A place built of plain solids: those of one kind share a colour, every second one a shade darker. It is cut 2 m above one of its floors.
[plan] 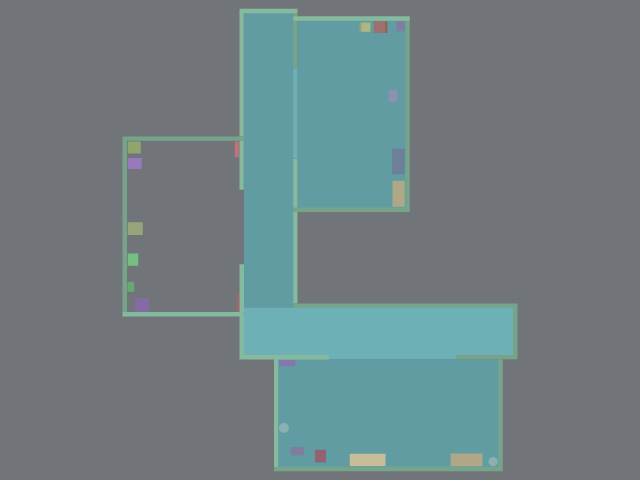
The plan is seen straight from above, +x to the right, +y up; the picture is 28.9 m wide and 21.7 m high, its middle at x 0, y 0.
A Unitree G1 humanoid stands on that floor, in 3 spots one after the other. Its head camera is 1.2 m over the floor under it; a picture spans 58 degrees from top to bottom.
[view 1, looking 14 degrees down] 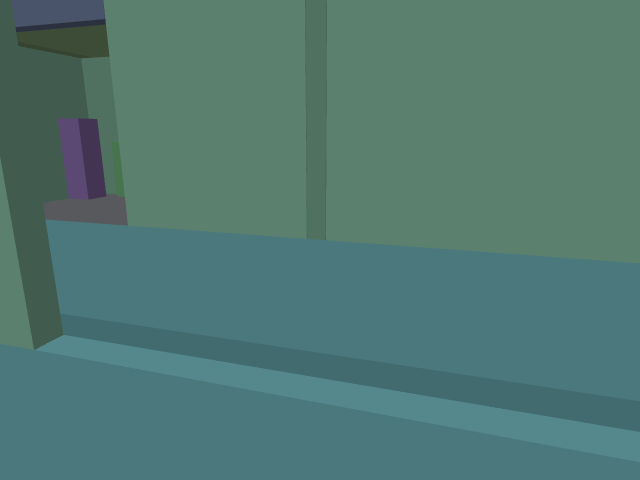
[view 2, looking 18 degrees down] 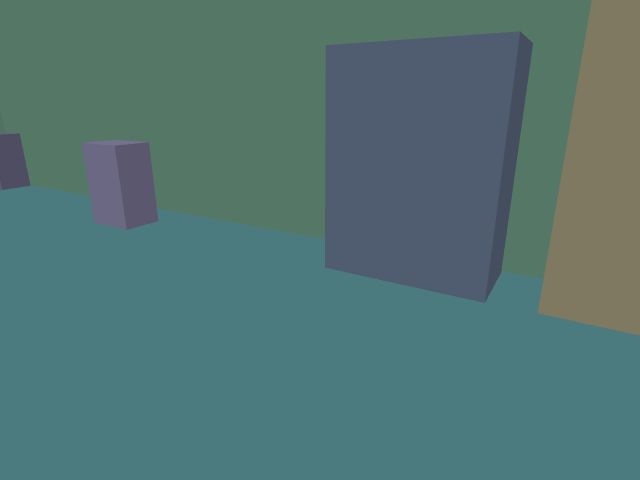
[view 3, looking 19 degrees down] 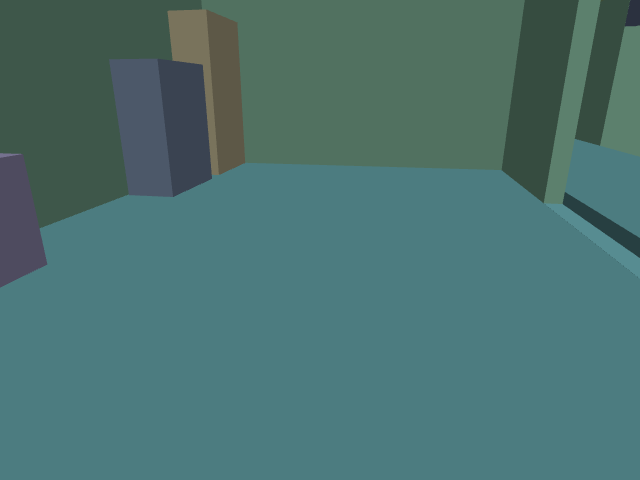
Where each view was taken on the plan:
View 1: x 0.65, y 5.87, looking -163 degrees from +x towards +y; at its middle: floor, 4.40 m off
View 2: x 0.65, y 2.60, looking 31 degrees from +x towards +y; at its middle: floor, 3.88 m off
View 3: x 0.65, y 8.80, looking -80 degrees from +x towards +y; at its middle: floor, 3.69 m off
